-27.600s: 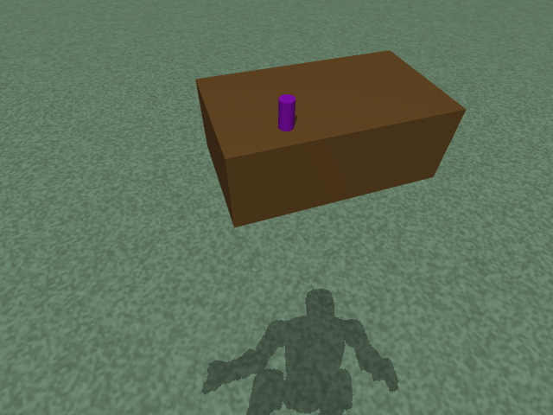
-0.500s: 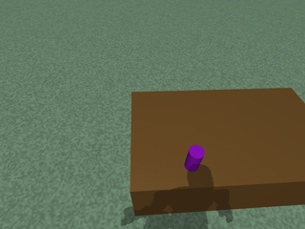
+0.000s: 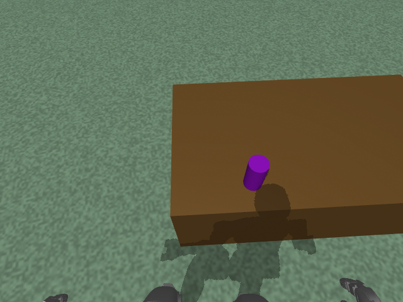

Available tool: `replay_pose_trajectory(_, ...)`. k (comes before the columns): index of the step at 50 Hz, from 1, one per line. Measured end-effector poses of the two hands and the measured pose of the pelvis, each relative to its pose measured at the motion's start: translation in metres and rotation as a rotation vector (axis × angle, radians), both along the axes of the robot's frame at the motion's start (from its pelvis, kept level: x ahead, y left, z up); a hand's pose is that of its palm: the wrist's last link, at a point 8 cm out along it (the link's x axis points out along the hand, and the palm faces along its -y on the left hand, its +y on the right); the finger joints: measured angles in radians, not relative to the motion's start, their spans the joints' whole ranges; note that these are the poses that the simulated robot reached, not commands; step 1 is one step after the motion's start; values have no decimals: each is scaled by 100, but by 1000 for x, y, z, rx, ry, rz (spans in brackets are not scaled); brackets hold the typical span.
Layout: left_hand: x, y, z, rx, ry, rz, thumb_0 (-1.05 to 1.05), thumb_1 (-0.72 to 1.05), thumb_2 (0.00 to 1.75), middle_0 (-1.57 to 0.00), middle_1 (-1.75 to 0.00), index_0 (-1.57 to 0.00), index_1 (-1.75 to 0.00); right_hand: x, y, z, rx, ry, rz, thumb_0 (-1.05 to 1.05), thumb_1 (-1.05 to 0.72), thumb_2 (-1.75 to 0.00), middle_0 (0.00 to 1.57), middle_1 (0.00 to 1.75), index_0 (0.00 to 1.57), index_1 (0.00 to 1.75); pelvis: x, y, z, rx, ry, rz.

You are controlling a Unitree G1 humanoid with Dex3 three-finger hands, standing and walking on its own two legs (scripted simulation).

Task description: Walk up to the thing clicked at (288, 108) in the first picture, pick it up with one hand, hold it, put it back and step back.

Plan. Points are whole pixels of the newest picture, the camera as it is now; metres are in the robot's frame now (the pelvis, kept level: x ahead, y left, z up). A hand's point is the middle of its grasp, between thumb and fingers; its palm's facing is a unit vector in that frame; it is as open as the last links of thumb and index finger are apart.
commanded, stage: step back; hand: right
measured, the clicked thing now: (255, 173) +0.52 -0.18 -0.27
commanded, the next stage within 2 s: none
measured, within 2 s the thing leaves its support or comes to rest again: neither
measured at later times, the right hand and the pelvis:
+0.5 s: hand out of the picture +0.00 -0.24 -0.13, palm faces -0.05 +0.91 -0.42, open 7.4 cm; pelvis -0.09 +0.03 +0.01, yaw +1 degrees
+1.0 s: hand out of the picture -0.14 -0.23 -0.15, palm faces -0.08 +0.91 -0.41, open 7.4 cm; pelvis -0.23 +0.04 -0.01, yaw +1 degrees
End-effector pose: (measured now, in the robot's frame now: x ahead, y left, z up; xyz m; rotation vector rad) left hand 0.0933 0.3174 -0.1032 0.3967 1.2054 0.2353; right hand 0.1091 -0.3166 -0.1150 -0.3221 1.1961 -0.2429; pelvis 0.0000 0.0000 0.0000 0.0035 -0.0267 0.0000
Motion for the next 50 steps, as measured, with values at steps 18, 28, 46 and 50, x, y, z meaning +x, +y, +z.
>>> replay_pose_trajectory(18,-50,24,-12,-47,-73,32,1,90,89,-20,-30,-21,-30,-95,41,13,-36,96,86,1,-90,-90,20,30,20,30,-67,29,2,-16,3,53)
replay_pose_trajectory(28,-103,18,-6,-37,-21,-11,1,90,89,-20,-30,-21,-30,-116,33,21,-45,-26,64,1,-90,-90,20,30,21,30,-108,24,6,-21,8,-13)
replay_pose_trajectory(46,-174,18,14,7,-143,-36,1,90,89,-21,-30,-21,-30,-223,30,-1,-21,49,66,1,-90,-90,20,30,20,30,-199,27,0,1,5,25)
replay_pose_trajectory(50,-190,33,-1,-15,-160,-25,1,90,89,-20,-30,-21,-30,-253,42,2,-40,58,74,1,-90,-90,20,30,20,30,-226,38,-7,20,-14,25)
